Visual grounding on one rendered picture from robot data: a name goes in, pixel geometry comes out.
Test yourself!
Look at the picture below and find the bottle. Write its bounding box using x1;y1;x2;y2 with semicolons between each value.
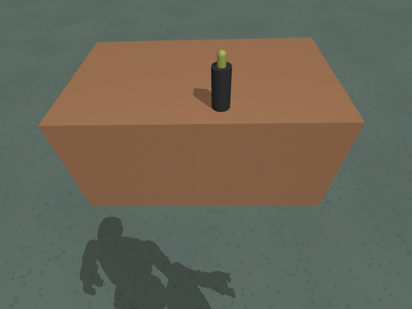
211;50;232;112

